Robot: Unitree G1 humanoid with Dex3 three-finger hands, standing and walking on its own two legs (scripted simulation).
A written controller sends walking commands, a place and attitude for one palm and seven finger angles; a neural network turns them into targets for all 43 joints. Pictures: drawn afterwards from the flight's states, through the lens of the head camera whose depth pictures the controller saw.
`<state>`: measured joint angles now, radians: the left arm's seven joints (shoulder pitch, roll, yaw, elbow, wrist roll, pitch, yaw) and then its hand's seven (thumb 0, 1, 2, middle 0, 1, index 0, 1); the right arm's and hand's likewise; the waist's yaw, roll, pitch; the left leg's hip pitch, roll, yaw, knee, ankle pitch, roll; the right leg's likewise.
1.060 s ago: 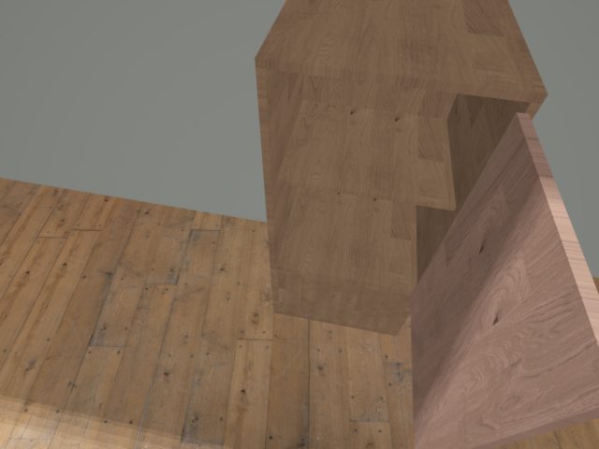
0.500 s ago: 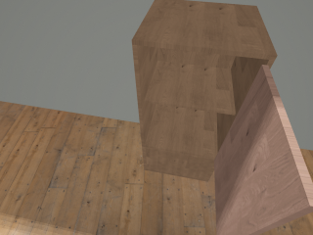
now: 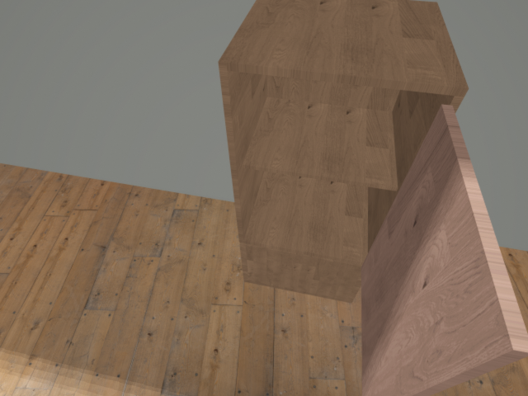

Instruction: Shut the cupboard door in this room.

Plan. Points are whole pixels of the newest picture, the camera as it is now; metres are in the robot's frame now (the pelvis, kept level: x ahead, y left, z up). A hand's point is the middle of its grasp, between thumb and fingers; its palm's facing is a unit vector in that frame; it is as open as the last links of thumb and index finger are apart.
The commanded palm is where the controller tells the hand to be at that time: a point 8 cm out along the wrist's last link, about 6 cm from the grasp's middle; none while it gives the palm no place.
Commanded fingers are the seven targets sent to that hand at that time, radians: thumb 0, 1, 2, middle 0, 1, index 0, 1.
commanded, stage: turn or walk to find it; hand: left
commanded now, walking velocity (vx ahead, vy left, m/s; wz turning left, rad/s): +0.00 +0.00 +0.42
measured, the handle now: (468, 356) +0.20 -0.27 -0.01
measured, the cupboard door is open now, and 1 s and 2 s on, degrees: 91 86 77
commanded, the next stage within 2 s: none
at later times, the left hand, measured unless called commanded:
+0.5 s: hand out of the picture +0.07 +0.19 -0.14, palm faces +0.20 -0.93 -0.31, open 7.4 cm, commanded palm none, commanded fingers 0.00 0.90 0.90 -0.20 -0.30 -0.20 -0.30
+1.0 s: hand out of the picture -0.12 +0.15 -0.17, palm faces +0.46 -0.84 -0.28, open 7.4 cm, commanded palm none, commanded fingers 0.00 0.90 0.90 -0.20 -0.30 -0.20 -0.30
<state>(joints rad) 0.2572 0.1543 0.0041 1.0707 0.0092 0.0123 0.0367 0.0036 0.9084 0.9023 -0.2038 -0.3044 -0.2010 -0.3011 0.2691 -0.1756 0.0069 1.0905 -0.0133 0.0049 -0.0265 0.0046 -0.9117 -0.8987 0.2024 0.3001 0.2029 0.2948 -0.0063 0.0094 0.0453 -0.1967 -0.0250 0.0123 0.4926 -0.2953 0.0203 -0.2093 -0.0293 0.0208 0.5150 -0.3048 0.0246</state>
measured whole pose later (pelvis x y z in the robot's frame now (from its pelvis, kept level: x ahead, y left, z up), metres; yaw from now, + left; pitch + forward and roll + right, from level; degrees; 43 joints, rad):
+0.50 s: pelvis -0.01 -0.03 +0.00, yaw +11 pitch +2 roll +1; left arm 0.13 0.21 0.04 0.86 0.00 0.02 0.02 0.00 0.90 0.90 -0.20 -0.30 -0.20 -0.30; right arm 0.24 -0.26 -0.04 0.91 -0.03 0.04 -0.01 0.00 -0.91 -0.90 0.20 0.30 0.20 0.30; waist -0.02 0.05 0.06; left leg -0.32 -0.08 -0.18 0.53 -0.24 -0.02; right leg -0.28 0.00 -0.01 0.59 -0.34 0.03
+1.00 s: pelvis -0.02 -0.04 -0.01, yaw +26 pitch +0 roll +1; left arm 0.33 0.22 0.04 0.93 0.02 0.02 0.03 0.00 0.90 0.90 -0.21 -0.30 -0.20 -0.30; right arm 0.15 -0.26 -0.04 0.97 -0.02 0.08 0.00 0.02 -0.91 -0.90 0.20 0.30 0.17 0.28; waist 0.03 -0.01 0.11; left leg -0.28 0.01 0.08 0.62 -0.32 -0.01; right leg -0.19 -0.09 -0.25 0.58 -0.38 -0.02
